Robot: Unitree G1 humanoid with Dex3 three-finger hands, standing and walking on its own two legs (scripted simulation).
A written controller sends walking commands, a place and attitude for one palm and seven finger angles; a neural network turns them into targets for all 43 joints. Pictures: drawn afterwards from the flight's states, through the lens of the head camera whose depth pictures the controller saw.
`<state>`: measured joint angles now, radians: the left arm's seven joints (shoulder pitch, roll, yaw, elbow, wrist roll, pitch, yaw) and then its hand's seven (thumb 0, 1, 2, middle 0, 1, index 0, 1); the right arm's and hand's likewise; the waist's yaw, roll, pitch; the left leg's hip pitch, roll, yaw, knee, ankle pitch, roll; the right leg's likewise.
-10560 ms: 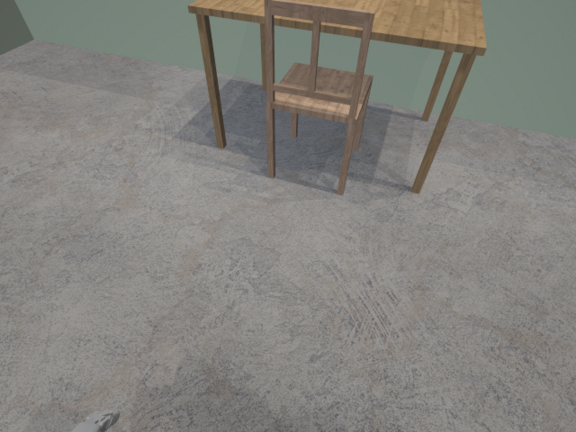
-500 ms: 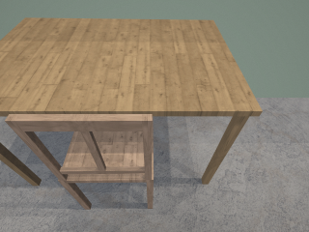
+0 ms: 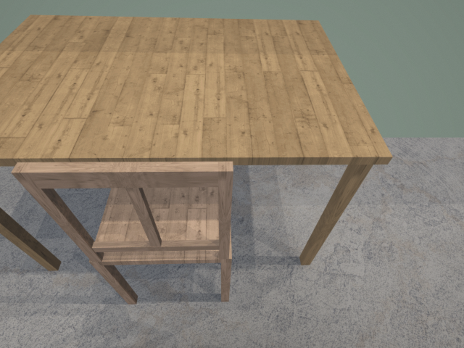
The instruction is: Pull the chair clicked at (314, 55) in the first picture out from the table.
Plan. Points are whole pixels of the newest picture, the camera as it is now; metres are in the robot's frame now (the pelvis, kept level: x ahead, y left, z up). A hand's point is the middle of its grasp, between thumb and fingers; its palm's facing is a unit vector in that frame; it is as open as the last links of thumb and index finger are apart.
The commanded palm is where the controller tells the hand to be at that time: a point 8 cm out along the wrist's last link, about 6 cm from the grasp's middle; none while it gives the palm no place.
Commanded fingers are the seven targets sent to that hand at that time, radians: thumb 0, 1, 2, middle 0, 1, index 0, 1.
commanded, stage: come to a stop and stand still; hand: left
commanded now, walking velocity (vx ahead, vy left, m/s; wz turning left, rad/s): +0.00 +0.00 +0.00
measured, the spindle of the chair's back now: (146, 218) +0.39 +0.23 -0.10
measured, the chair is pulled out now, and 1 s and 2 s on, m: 0.00 0.00 0.00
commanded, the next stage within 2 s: look again from close up in 0.14 s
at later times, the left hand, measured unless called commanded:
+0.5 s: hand out of the picture +0.01 +0.18 -0.17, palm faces -0.01 -0.98 -0.21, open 7.4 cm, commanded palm none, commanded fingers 0.00 0.90 0.90 -0.20 -0.30 -0.20 -0.30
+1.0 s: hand out of the picture +0.02 +0.17 -0.17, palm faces -0.01 -0.98 -0.21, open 7.4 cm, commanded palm none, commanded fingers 0.00 0.90 0.90 -0.20 -0.30 -0.20 -0.30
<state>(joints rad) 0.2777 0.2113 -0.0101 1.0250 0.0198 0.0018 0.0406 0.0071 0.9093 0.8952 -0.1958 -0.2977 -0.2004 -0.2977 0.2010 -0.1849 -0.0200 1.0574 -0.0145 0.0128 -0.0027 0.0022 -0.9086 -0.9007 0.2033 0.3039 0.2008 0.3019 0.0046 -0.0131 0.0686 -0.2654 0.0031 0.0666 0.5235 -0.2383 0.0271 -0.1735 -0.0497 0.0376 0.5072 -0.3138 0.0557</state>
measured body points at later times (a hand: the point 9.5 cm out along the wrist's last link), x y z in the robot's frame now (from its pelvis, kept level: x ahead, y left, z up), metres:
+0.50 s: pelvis +0.00 +0.00 +0.00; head +0.02 +0.00 +0.45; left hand +0.01 +0.23 -0.16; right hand +0.02 -0.23 -0.16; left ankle +0.03 +0.10 -0.73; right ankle -0.02 -0.16 -0.73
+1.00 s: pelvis +0.00 -0.01 +0.00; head +0.03 -0.01 +0.45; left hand +0.02 +0.22 -0.15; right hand +0.01 -0.24 -0.16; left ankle +0.03 +0.10 -0.73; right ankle -0.02 -0.16 -0.73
